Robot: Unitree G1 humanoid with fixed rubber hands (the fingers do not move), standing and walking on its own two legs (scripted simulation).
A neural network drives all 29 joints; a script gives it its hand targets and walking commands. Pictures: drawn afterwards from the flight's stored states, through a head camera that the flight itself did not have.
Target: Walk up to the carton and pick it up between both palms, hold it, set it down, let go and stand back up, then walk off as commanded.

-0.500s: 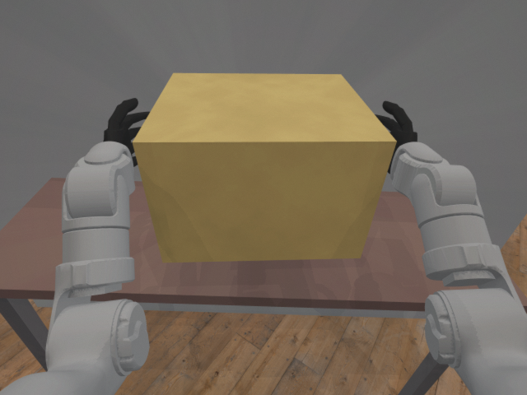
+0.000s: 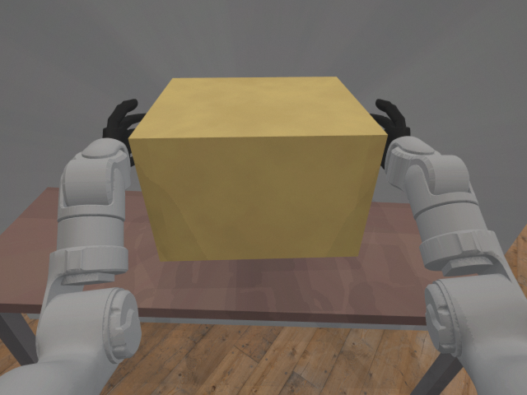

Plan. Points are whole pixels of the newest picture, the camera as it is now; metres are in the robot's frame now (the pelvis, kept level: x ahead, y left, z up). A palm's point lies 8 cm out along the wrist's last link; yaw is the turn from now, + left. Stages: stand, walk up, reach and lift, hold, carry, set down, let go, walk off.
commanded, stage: hold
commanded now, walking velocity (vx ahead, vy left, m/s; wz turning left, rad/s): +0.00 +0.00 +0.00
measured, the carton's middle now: (257, 159) +0.44 +0.01 +0.21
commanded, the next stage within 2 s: set down in 0.94 s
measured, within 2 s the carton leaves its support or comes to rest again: neither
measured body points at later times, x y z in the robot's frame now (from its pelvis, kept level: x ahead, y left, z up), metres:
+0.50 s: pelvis -0.02 -0.01 +0.00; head -0.10 +0.00 +0.44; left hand +0.35 +0.19 +0.26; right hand +0.36 -0.21 +0.26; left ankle +0.00 +0.13 -0.75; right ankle -0.01 -0.14 -0.75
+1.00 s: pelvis +0.00 +0.00 +0.00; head -0.08 +0.02 +0.44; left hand +0.38 +0.21 +0.26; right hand +0.38 -0.19 +0.28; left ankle +0.00 +0.13 -0.75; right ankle -0.01 -0.14 -0.75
